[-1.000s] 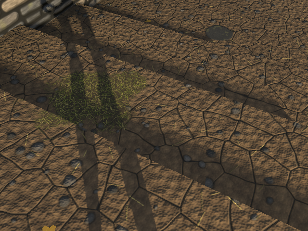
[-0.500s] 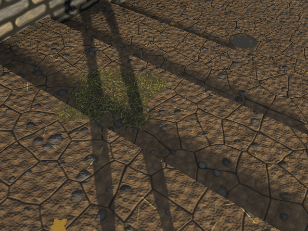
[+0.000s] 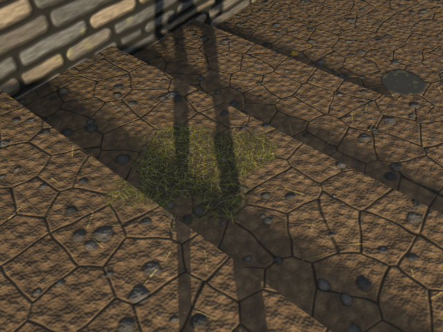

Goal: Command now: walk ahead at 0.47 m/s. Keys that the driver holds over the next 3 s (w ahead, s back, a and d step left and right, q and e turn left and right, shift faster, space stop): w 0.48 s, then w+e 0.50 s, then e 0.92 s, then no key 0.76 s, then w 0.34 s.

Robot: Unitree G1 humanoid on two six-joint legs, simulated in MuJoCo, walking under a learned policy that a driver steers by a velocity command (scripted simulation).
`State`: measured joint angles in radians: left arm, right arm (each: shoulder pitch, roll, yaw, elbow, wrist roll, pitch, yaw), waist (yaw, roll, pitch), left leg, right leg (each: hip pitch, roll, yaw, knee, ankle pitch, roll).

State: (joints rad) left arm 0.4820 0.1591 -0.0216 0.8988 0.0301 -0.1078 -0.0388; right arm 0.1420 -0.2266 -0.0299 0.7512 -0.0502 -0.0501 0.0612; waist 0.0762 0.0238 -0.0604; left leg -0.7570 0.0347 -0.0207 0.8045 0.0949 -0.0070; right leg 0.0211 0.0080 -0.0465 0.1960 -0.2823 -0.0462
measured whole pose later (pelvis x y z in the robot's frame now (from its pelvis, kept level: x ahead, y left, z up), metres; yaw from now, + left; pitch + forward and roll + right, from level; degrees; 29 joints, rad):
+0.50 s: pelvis +0.27 +0.03 +0.00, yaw -1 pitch +0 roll +2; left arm 0.14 0.24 0.04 0.82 0.03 -0.01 -0.04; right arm 0.43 -0.22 -0.04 0.97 -0.01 -0.07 0.00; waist -0.04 -0.04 0.03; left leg -0.01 -0.10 0.08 0.21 -0.21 0.09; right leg -0.62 -0.11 -0.01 0.75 -0.04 -0.02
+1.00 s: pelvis +0.54 -0.04 -0.01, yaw -15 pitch +2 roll +1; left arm 0.50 0.17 0.03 0.97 0.08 -0.15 -0.06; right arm 0.12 -0.22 0.02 0.81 -0.09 -0.05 0.03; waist 0.07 0.02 -0.03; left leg -0.73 0.11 -0.11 0.90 0.06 -0.03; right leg -0.14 0.16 0.10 0.45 -0.32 -0.15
